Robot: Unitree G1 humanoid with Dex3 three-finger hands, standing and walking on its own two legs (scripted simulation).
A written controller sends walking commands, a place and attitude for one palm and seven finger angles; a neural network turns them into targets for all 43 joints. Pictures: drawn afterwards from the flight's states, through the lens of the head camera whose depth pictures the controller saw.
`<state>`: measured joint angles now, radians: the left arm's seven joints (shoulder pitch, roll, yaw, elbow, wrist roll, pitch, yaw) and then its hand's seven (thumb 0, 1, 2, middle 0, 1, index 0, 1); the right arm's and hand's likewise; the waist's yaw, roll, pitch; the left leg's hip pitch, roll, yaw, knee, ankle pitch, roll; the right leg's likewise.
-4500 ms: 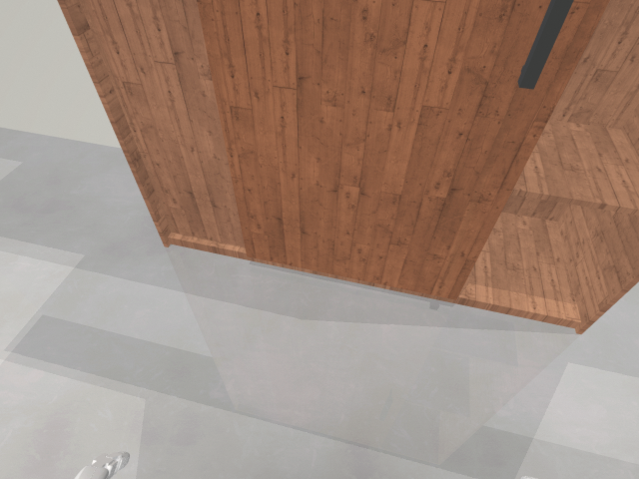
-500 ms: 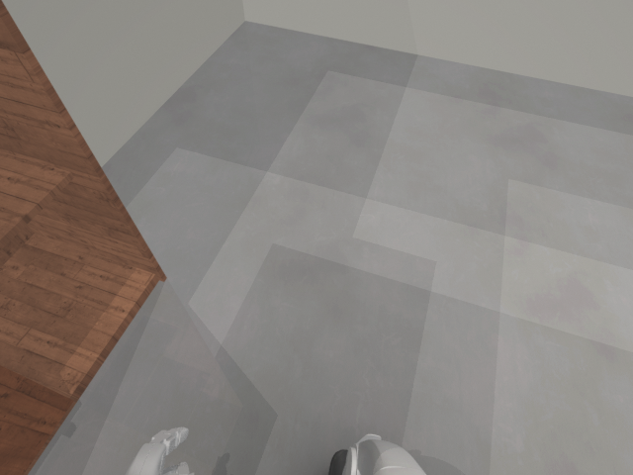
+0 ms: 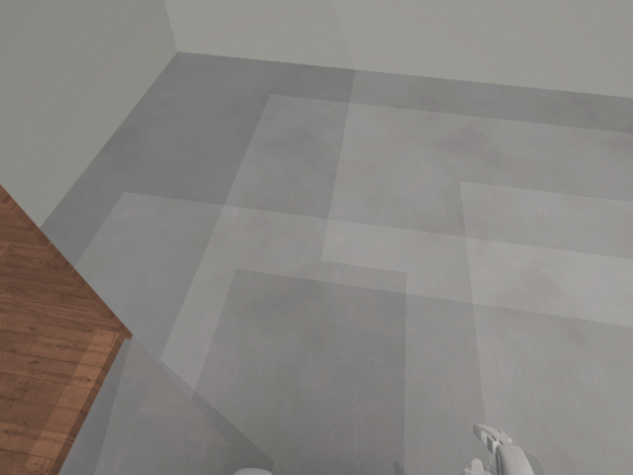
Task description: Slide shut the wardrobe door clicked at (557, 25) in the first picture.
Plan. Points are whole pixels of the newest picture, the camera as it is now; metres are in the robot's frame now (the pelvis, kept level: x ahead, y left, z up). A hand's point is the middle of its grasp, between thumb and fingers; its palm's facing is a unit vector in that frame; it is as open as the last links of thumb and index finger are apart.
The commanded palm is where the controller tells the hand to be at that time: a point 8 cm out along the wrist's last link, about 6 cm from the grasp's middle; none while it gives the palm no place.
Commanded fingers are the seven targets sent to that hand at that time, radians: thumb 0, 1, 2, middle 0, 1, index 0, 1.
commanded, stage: walk to a spot facing it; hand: left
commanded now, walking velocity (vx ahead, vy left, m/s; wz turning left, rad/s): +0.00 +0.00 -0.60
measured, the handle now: out of the picture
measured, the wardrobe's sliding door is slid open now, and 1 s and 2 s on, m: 0.43 0.43 0.43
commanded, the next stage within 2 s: turn to face it in 1.02 s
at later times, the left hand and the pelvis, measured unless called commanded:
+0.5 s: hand (209, 462) +0.15 +0.17 -0.16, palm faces -0.32 -0.92 -0.22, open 7.4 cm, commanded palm none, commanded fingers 0.00 0.90 0.90 -0.20 -0.30 -0.20 -0.30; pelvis -0.02 +0.01 +0.00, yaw -20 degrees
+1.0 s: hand out of the picture +0.11 +0.11 -0.15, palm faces -0.44 -0.87 -0.21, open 7.4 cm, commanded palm none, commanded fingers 0.00 0.90 0.90 -0.20 -0.30 -0.20 -0.30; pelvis +0.05 -0.06 +0.01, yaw -33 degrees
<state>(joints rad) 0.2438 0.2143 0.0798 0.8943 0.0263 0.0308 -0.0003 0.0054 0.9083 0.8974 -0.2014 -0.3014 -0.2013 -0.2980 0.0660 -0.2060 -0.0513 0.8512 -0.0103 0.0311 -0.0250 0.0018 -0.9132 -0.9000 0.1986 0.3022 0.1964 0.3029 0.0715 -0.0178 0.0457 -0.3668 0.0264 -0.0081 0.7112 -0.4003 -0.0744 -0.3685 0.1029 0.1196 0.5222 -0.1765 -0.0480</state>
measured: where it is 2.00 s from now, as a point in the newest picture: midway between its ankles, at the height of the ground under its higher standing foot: outside the picture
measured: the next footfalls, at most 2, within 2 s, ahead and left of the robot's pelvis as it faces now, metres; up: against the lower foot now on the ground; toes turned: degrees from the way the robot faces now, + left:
left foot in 0.04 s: +0.04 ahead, +0.13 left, +0.00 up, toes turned -1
right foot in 0.56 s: -0.04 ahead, -0.11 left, +0.00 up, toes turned -29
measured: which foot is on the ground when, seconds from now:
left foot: up 0.00-0.02, down 0.04-0.56, up 0.58-1.00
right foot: down 0.00-0.04, up 0.06-0.54, down 0.56-1.00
